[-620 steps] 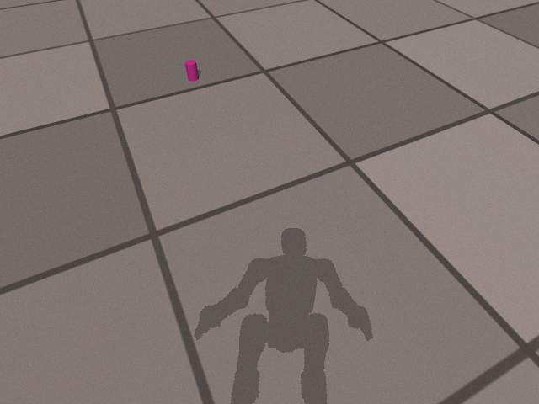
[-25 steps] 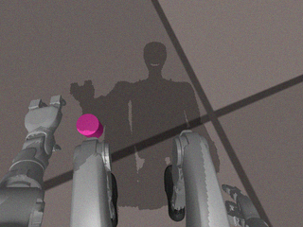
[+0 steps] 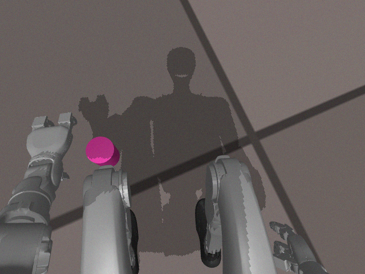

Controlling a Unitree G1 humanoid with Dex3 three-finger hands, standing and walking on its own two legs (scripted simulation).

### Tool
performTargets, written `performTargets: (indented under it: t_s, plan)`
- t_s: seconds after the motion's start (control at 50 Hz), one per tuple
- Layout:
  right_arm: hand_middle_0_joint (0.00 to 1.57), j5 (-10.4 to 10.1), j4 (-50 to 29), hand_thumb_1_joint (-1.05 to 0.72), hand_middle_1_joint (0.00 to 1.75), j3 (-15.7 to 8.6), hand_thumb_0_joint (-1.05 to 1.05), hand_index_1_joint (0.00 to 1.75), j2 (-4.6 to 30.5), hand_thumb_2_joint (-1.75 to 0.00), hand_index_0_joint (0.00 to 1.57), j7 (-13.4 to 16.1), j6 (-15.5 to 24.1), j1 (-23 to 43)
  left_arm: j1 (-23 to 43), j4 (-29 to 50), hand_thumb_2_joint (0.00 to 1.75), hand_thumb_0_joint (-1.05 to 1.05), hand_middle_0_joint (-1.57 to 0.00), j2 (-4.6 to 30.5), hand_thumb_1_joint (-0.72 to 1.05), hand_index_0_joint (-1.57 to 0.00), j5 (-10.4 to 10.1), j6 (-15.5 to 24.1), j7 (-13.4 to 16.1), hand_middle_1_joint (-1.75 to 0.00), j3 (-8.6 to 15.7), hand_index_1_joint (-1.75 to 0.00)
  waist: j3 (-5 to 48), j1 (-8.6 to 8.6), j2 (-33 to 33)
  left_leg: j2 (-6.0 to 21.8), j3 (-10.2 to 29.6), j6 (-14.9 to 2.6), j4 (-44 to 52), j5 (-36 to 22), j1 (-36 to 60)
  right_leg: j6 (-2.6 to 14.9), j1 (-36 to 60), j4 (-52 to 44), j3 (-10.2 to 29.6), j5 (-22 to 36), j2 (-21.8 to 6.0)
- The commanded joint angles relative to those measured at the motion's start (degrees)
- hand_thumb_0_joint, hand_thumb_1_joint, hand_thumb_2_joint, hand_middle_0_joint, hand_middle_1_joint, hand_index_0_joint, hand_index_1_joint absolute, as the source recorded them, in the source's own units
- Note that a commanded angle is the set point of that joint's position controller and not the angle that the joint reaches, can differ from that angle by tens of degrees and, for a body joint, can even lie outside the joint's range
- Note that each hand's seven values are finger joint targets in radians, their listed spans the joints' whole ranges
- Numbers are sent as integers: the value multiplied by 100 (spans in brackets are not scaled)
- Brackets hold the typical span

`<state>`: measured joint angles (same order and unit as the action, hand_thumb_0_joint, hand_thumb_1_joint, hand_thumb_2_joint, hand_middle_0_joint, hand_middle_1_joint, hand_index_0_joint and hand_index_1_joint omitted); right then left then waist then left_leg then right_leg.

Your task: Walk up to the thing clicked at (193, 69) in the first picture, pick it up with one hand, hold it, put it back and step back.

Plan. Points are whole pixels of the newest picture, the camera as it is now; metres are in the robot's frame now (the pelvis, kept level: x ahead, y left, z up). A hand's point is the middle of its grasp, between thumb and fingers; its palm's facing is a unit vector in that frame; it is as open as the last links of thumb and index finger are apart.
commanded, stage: rise first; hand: left
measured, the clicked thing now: (104, 153) +0.39 +0.19 -0.31
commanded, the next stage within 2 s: none
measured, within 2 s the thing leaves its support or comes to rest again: neither
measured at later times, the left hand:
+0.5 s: hand (64, 151) +0.38 +0.26 -0.19, palm faces -0.44 -0.05 -0.90, open 14.2 cm
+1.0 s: hand (64, 152) +0.37 +0.26 -0.18, palm faces -0.44 -0.06 -0.90, open 14.1 cm
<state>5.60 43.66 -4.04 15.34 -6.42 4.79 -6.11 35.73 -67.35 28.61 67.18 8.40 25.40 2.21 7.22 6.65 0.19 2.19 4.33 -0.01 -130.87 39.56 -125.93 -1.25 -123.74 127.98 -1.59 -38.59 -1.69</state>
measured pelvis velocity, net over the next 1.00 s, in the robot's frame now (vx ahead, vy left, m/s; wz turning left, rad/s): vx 0.00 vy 0.00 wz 0.00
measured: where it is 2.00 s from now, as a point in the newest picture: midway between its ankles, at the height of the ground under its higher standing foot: (169, 250)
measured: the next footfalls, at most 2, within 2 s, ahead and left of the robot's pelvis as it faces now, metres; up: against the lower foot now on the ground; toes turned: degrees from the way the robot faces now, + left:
none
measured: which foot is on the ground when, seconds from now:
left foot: down 0.00-1.00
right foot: down 0.00-1.00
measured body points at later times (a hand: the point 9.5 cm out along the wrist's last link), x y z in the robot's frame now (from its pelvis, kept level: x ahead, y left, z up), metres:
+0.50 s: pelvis +0.00 +0.00 -0.02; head +0.21 +0.04 +0.38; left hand +0.40 +0.26 -0.14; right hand +0.09 -0.28 -0.14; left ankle +0.08 +0.13 -0.33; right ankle +0.10 -0.13 -0.33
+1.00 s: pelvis +0.00 +0.00 -0.01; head +0.20 +0.04 +0.39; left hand +0.39 +0.26 -0.12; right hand +0.10 -0.28 -0.13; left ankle +0.08 +0.13 -0.33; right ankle +0.10 -0.13 -0.33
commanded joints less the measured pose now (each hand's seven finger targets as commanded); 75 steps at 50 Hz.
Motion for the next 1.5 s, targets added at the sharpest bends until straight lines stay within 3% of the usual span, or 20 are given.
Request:
performTargets:
  t_s: [0.0, 0.26, 0.38, 0.42, 0.48, 0.52, 0.54, 0.58, 0.6, 0.66, 0.7, 0.82, 0.86, 1.06, 1.12, 1.2, 1.26, 1.32, 1.38, 1.48]
  plan:
    - [20, 1, -231, -90, 30, -384, 0, 30, 1186, -91, 20, 33, 109, -902, 1290, 797, 104, 0, -8, 1219, -57, -6, -11, 59, 245, -99, 261, -101, 3544, 25, 718, -257, -396, -185, 1355, -801, 2520, 319, 1829, -1403, -392, 955, 229]
    - [20, 62, -205, -90, 30, -372, 0, 30, 1198, -91, 20, 10, 109, -902, 1366, 484, 103, 0, -8, 1350, -56, -6, 172, 200, 407, -99, 365, -101, 3428, 68, 628, -282, -439, -206, 1178, -630, 2330, 312, 1726, -1364, -382, 745, 251]
    - [20, 95, -133, -90, 30, -354, 0, 30, 1246, -91, 20, -18, 143, -930, 1688, 315, 103, 0, -7, 1271, -57, -6, 265, 187, 470, -100, 231, -102, 3291, 184, 835, -263, -362, -176, 1216, -492, 2352, 334, 1410, -1241, -474, 634, 248]
    - [20, 93, -144, -90, 30, -372, 0, 30, 1273, -90, 20, -12, 145, -957, 1535, 307, 103, 0, -7, 1364, -57, -6, 258, 170, 500, -100, 363, -102, 3311, 112, 940, -268, -328, -163, 1304, -481, 2448, 324, 1387, -1202, -493, 602, 220]
    - [20, 87, -156, -90, 30, -379, 0, 30, 1281, -90, 20, -23, 155, -908, 1525, 412, 104, 0, -8, 1297, -57, -6, 235, 133, 502, -99, 318, -101, 3472, 109, 981, -253, -306, -143, 1301, -594, 2588, 324, 1365, -1137, -509, 724, 225]
    - [20, 64, -170, -90, 30, -403, 0, 30, 1311, -90, 20, -20, 143, -919, 1514, 536, 104, 0, -8, 1516, -57, -6, 237, 108, 506, -98, 453, -101, 3601, 61, 1071, -261, -305, -132, 1320, -672, 2627, 340, 1433, -1116, -492, 801, 216]
    - [20, 66, -172, -90, 30, -397, 0, 30, 1266, -91, 20, -16, 132, -909, 1420, 529, 103, 0, -9, 1395, -57, -7, 225, 87, 497, -98, 411, -100, 3578, 25, 1042, -264, -330, -130, 1326, -692, 2620, 342, 1456, -1133, -483, 821, 221]
    - [20, 75, -162, -90, 30, -380, 0, 30, 1243, -91, 20, -31, 146, -936, 1522, 375, 104, 0, -8, 1124, -57, -6, 207, 57, 458, -99, 193, -101, 3301, 181, 968, -260, -338, -149, 1314, -566, 2467, 335, 1379, -1219, -481, 746, 223]
    - [20, 74, -171, -90, 30, -382, 0, 30, 1250, -90, 20, -35, 150, -944, 1642, 418, 103, 0, -8, 1186, -57, -6, 192, 63, 436, -99, 200, -101, 3335, 221, 846, -263, -346, -168, 1287, -537, 2424, 339, 1426, -1286, -475, 724, 247]
    - [20, 63, -183, -91, 30, -397, 0, 30, 1257, -91, 20, -25, 123, -1004, 1372, 540, 104, 0, -9, 1378, -57, -6, 116, 65, 401, -99, 408, -101, 3523, 70, 675, -284, -420, -200, 1221, -678, 2338, 316, 1769, -1366, -417, 841, 236]
    - [20, 61, -187, -91, 30, -388, 0, 30, 1216, -91, 20, -37, 119, -990, 1267, 507, 104, 0, -8, 1153, -57, -6, 92, 72, 359, -100, 241, -102, 3545, 86, 627, -292, -447, -205, 1221, -722, 2301, 312, 1912, -1389, -403, 912, 243]
    - [20, 42, -187, -91, 30, -412, 0, 30, 1234, -91, 20, -13, 97, -982, 1346, 630, 103, 0, -9, 1276, -57, -7, 132, 143, 313, -100, 317, -102, 3512, 47, 746, -282, -409, -184, 1257, -742, 2384, 328, 1807, -1377, -408, 909, 237]
    - [20, 34, -193, -91, 30, -412, 0, 30, 1209, -91, 20, -22, 97, -968, 1310, 645, 103, 0, -9, 1065, -57, -7, 138, 141, 303, -99, 163, -101, 3473, 88, 693, -280, -416, -179, 1282, -755, 2422, 322, 1807, -1417, -420, 941, 264]
    - [20, 38, -204, -91, 30, -423, 0, 30, 1239, -91, 20, -16, 118, -911, 1515, 731, 104, 0, -11, 1234, -57, -8, 251, 102, 458, -97, 243, -100, 3443, 84, 839, -283, -384, -160, 1405, -586, 2540, 346, 1697, -1452, -422, 751, 251]
    - [20, 52, -177, -91, 30, -411, 0, 30, 1254, -91, 20, -18, 137, -901, 1589, 529, 103, 0, -10, 1098, -57, -7, 245, 51, 465, -98, 147, -101, 3337, 167, 747, -276, -378, -169, 1405, -498, 2480, 339, 1610, -1479, -433, 669, 252]
    - [20, 51, -194, -91, 30, -392, 0, 30, 1240, -91, 20, -26, 150, -910, 1334, 322, 103, 0, -10, 1065, -57, -8, 188, -39, 435, -98, 176, -101, 3378, 92, 594, -295, -406, -179, 1431, -501, 2457, 335, 1796, -1555, -424, 637, 257]
    - [20, 52, -218, -91, 30, -406, 0, 30, 1280, -91, 20, -7, 148, -922, 1612, 725, 104, 0, -11, 1234, -57, -8, 182, -31, 421, -98, 251, -101, 3639, 64, 870, -288, -366, -163, 1472, -538, 2642, 344, 1768, -1506, -421, 706, 239]
    - [20, 31, -171, -91, 30, -375, 0, 30, 1241, -90, 20, -22, 159, -890, 1444, 346, 102, 0, -11, 960, -55, -9, 204, -53, 363, -97, 50, -99, 3325, 156, 740, -288, -346, -154, 1481, -501, 2506, 353, 1647, -1479, -454, 691, 264]
    - [20, 33, -142, -91, 30, -362, 0, 30, 1234, -91, 20, -23, 149, -960, 1665, 459, 102, 0, -10, 1131, -56, -8, 185, -10, 348, -99, 123, -101, 3305, 155, 734, -290, -361, -171, 1452, -477, 2419, 353, 1689, -1517, -438, 654, 265]
    - [20, 62, -104, -91, 30, -341, 0, 30, 1233, -91, 20, -57, 172, -1009, 1462, 274, 102, 0, -10, 1029, -55, -9, 218, 72, 339, -100, 159, -102, 3346, 122, 593, -320, -399, -181, 1391, -583, 2372, 332, 1816, -1509, -451, 751, 270]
